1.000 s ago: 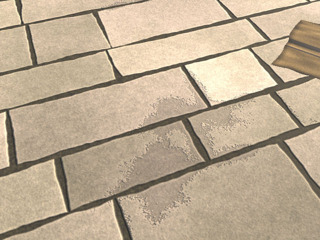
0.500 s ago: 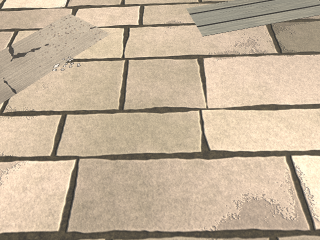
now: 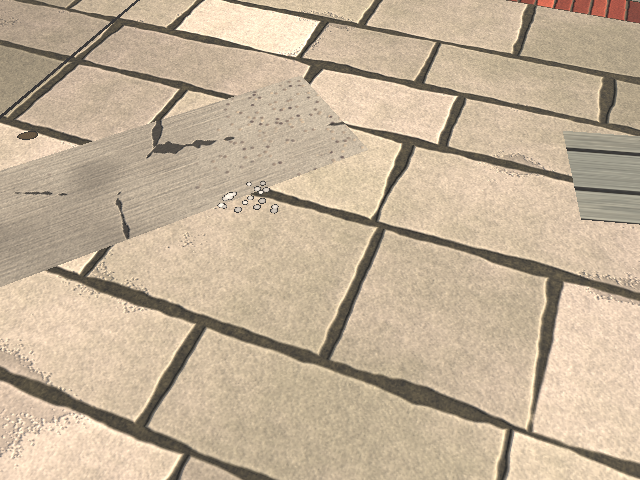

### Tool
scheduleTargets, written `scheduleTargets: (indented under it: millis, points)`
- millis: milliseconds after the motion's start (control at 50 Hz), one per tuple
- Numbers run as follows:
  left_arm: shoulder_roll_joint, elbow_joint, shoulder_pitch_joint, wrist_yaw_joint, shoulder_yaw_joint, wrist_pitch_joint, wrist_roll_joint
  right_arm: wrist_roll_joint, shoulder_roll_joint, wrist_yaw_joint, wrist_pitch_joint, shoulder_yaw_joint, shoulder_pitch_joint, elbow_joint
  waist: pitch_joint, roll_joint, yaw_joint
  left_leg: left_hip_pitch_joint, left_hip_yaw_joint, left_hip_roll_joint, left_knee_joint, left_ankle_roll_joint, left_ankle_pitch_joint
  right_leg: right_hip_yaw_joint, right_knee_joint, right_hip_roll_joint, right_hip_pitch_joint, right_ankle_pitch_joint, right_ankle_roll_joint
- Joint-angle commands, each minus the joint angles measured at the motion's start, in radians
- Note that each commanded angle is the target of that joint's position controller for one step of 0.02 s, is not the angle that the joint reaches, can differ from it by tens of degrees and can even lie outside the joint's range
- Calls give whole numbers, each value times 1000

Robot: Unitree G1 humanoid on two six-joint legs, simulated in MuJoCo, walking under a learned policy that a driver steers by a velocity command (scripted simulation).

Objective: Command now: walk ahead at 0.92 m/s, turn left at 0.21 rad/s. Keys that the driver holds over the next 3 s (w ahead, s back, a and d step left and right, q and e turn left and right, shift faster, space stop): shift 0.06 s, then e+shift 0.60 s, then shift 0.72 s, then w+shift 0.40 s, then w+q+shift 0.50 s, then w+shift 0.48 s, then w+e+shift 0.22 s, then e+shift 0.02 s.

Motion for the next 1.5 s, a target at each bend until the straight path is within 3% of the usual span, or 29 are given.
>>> scheduleTargets:
  millis: [20,80,160,180,200,220,240,280,320,440,580,620,640,660,680,720,760,960,1020,1040,1060,1080,1120,1240,1280,1320,1380,1440,1500]
  points:
    - [49,-48,-39,-7,-5,-34,-17,-11,-12,14,-13,23,-122,-121,135,-83,-49,-138,39,36,-197,-21,111,162,-265,-203,-37,364,-134]
    - [77,-13,7,-10,-6,-44,-41,0,51,32,-41,59,-199,-137,120,-95,-28,214,178,-7,-532,-21,363,73,-292,-162,-147,762,-107]
    - [169,8,12,5,11,-24,-54,-24,-50,-13,-51,22,99,-21,-57,-144,-170,562,124,-69,-689,18,442,107,129,-149,5,1005,-51]
    - [155,-3,7,11,8,-19,-65,-41,-93,-30,-58,9,206,14,-119,-143,-215,712,58,33,-704,24,596,111,348,-108,-73,814,-31]
    - [76,-46,27,16,-3,-11,-66,-57,-175,-45,-61,-7,289,18,-261,16,-207,913,-121,311,-572,61,1221,45,716,-5,-219,124,-12]
    - [6,-58,209,42,-13,15,-120,-26,-176,-32,-54,-18,290,-12,-553,177,-119,1152,-383,599,-481,212,1680,132,1099,54,-368,-397,-4]
    - [101,-50,151,52,8,37,-78,25,-124,-35,-31,-22,218,-47,-578,36,-129,1046,-322,521,-539,214,1453,158,1112,-1,-400,-305,-7]
    - [75,-69,31,35,16,60,-36,29,-4,-53,-24,7,92,-42,-257,10,-77,755,-154,388,-690,141,987,114,962,-73,-494,-200,16]
    - [36,-79,6,14,20,102,-3,36,3,-76,-21,7,89,-17,-99,51,-36,511,-32,336,-795,114,873,92,901,-91,-428,-163,43]
    - [-17,-177,-99,-9,20,153,-3,27,-6,-72,-29,-9,-15,-24,-66,93,41,322,205,306,-869,90,592,44,645,-131,-353,106,24]
    - [45,-269,-254,-35,34,159,-3,39,-87,-53,12,-55,60,-19,-27,73,-26,383,290,371,-685,-10,298,-57,313,-74,-222,59,-38]
    - [86,-239,-142,-20,53,133,11,31,-91,-48,43,-65,135,-2,-59,-90,10,337,333,302,-378,-82,127,47,147,-74,-64,167,-82]
    - [242,-257,-143,-1,85,123,8,19,-41,-42,61,-53,199,-46,-35,-389,-48,104,361,150,-80,-155,-422,447,96,-326,11,671,-179]
    - [295,-278,-88,-4,108,125,-20,5,-34,-51,85,-39,141,-97,-154,-355,17,-44,146,23,80,-181,-523,699,-9,-403,99,629,-337]
    - [265,-283,-99,0,104,133,-24,11,-51,-58,89,-39,102,-95,-149,-227,24,-75,75,54,115,-174,-427,629,-39,-393,98,446,-338]
    - [161,-288,-217,16,69,148,-18,27,-44,-70,79,-39,51,-84,-54,-155,-25,-31,50,84,29,-148,-237,443,-40,-287,-28,343,-261]
    - [91,-304,-273,18,46,147,-20,10,-53,-73,91,-43,90,-58,-78,-155,-48,82,70,67,-3,-135,-177,353,-30,-234,-97,431,-227]
    - [103,-266,-262,-6,38,146,3,34,-6,-64,107,-25,106,-49,-61,-174,-16,291,98,-4,-413,-87,-177,381,-70,-212,-153,92,-204]
    - [96,-253,-285,-1,31,151,-14,33,14,-69,91,-21,191,-25,-39,-145,-63,455,122,-23,-691,-48,-52,396,-32,-191,-223,54,-150]
    - [68,-249,-274,4,22,146,-18,22,-4,-73,79,-21,188,-29,-21,-89,-59,499,44,33,-807,-26,-25,378,5,-152,-271,6,-98]
    - [-1,-256,-246,8,2,140,-18,1,-55,-78,66,-22,186,-49,-48,80,-39,525,-197,247,-944,13,-106,288,163,-61,-307,-92,-44]
    - [28,-265,-288,7,10,138,-21,8,-99,-73,64,-33,93,-60,45,190,-31,305,-329,355,-993,95,-53,142,231,70,-279,-174,-18]
    - [41,-234,-279,-4,18,140,-10,18,-31,-71,48,-14,24,-63,54,104,-3,258,-202,280,-958,98,93,155,365,35,-168,-121,-11]
    - [-10,-185,-258,9,-8,135,-24,36,-41,-72,50,-20,98,-15,-45,92,-41,551,-51,178,-754,56,566,76,92,9,-118,-25,20]
    - [22,-176,-268,19,-8,126,-15,35,-33,-72,53,-23,111,-10,-57,62,-53,492,-61,158,-751,-1,428,149,-19,-49,8,183,11]
    - [75,-149,-279,26,5,119,-22,40,3,-62,52,-18,148,-4,-34,-125,-97,453,-2,72,-800,-40,171,215,51,-118,-14,322,-26]
    - [29,-129,-273,24,-10,113,-15,32,-14,-63,60,-22,78,19,24,-79,-53,478,1,76,-799,-43,117,221,1,-104,-91,187,-22]
    - [77,-110,-233,17,5,119,4,19,-59,-47,73,-41,112,28,76,-60,-62,407,-44,63,-814,13,-500,213,32,-51,-209,-440,-74]
    - [27,-163,-338,-3,-8,96,-15,37,-78,-39,56,-54,128,31,133,20,-86,454,-218,184,-941,77,-494,132,127,-39,-327,-188,-59]
Next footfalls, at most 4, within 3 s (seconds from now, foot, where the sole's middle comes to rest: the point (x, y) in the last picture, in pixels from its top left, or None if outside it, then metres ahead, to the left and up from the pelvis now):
0.18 left None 0.39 0.08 -0.78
0.62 right None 0.41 -0.17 -0.78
1.04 left None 0.45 0.03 -0.78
1.28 right None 0.32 -0.14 -0.78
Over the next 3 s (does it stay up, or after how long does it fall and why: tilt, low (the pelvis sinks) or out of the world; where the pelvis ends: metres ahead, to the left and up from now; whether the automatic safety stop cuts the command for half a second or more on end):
stays up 1.49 -0.27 -0.03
